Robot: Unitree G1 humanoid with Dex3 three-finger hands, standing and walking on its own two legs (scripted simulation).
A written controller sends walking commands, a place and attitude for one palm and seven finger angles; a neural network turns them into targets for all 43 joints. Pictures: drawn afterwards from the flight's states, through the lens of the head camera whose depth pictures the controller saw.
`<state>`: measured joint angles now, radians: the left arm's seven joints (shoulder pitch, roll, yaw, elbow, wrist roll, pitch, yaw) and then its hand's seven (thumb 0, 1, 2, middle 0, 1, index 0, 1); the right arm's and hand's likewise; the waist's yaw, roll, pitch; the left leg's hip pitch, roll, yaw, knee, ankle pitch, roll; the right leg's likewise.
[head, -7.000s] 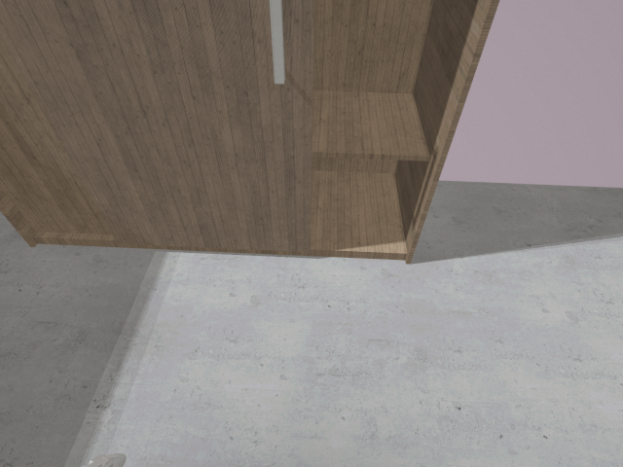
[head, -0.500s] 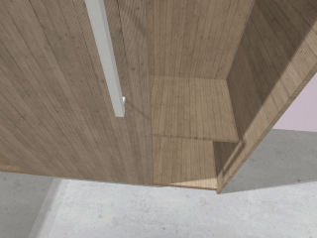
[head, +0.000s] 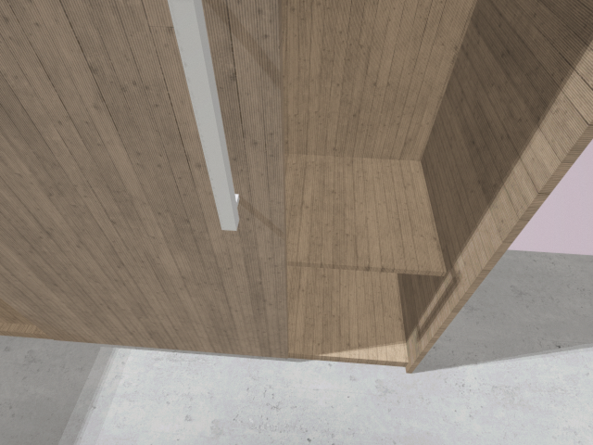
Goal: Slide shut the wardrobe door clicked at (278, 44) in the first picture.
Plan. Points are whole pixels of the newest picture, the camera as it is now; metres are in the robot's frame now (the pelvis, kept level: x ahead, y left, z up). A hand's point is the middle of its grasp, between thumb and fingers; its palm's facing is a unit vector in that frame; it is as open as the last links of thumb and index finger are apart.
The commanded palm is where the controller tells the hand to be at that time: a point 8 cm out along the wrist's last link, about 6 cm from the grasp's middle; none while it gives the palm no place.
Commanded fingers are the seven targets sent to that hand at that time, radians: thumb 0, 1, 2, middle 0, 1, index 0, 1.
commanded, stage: come to a stop and stand still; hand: left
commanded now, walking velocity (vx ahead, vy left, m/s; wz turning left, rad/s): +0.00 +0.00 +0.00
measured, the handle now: (217, 129) +0.46 +0.14 +0.19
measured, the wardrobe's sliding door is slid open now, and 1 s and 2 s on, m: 0.40 0.40 0.40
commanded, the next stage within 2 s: look again from close up in 0.66 s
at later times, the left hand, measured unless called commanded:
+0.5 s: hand out of the picture +0.03 +0.18 -0.16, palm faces +0.02 -0.97 -0.24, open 7.3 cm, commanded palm none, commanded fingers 0.00 0.90 0.90 -0.20 -0.30 -0.20 -0.30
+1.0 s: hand out of the picture -0.02 +0.14 -0.17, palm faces +0.04 -0.98 -0.17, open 7.3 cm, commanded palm none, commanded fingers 0.00 0.90 0.90 -0.20 -0.30 -0.20 -0.30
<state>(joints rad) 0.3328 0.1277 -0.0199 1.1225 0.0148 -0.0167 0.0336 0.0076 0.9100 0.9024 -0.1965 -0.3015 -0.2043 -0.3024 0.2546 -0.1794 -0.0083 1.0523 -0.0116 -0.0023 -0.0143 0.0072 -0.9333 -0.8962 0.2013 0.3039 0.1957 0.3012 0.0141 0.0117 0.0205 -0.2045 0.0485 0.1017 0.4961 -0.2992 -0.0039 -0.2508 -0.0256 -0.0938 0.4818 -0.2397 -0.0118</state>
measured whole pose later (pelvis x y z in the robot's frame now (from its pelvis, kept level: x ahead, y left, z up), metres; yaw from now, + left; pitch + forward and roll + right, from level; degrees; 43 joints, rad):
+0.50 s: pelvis +0.01 +0.00 +0.00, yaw +0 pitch -1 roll +1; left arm 0.25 0.15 0.00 1.09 0.01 -0.02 0.03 0.01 0.93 0.90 -0.20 -0.30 -0.20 -0.30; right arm 0.32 -0.14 0.02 1.12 -0.02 -0.03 -0.02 0.01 -0.91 -0.90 0.20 0.30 0.20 0.30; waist 0.00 0.03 0.01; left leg -0.14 0.02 0.12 0.43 -0.28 0.00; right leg -0.23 -0.05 -0.08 0.51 -0.27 -0.01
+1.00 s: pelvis +0.00 -0.02 +0.00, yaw +0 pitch -1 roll +1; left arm 0.33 0.11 -0.02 1.13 0.01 -0.02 0.03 0.01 0.91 0.90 -0.20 -0.30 -0.20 -0.30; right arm 0.30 -0.14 0.02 1.14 -0.01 -0.02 -0.02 0.01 -0.91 -0.90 0.20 0.30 0.19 0.30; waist 0.01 0.01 0.01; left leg -0.12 0.05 0.11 0.40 -0.26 -0.02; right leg -0.20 -0.02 -0.09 0.46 -0.24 -0.03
